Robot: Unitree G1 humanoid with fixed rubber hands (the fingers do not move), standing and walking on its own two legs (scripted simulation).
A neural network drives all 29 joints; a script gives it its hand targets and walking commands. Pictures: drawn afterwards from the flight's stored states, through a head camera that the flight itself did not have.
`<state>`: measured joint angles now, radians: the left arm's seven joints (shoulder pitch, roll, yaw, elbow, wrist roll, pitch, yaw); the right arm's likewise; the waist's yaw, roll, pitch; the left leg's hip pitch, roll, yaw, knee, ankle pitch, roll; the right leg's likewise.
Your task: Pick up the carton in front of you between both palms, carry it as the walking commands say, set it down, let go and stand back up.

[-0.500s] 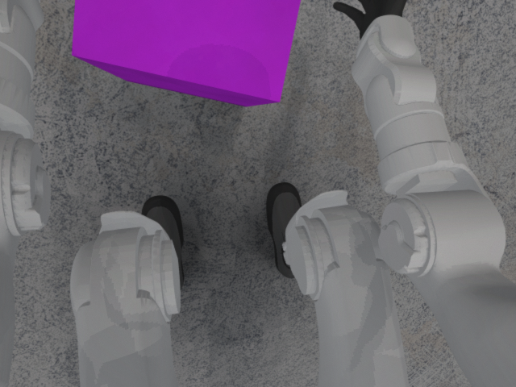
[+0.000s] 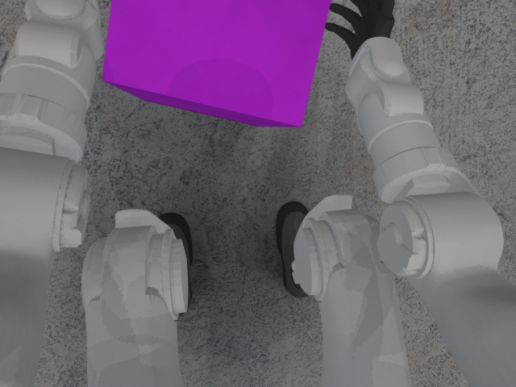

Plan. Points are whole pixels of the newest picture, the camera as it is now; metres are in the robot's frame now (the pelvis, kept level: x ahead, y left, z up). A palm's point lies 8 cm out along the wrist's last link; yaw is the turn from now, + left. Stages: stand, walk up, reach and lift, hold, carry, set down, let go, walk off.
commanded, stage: reach and lift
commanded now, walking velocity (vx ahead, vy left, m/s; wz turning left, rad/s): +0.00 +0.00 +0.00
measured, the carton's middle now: (218, 37) +0.53 +0.04 -0.25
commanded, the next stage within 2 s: none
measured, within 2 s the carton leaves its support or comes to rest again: leaves its support in 0.34 s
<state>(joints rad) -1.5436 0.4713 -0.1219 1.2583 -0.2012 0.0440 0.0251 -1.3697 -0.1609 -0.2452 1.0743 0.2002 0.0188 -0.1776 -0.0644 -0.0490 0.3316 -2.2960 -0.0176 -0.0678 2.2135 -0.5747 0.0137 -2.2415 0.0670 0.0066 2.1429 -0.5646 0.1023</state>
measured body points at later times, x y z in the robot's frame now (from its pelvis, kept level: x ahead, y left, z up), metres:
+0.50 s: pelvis +0.00 -0.01 +0.01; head +0.34 +0.07 +0.29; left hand +0.54 +0.18 -0.15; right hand +0.54 -0.12 -0.11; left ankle +0.10 +0.12 -0.34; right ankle +0.13 -0.14 -0.34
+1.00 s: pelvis +0.00 -0.02 +0.12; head +0.26 +0.04 +0.48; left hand +0.49 +0.19 +0.04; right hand +0.50 -0.11 +0.06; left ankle +0.10 +0.12 -0.34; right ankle +0.12 -0.14 -0.34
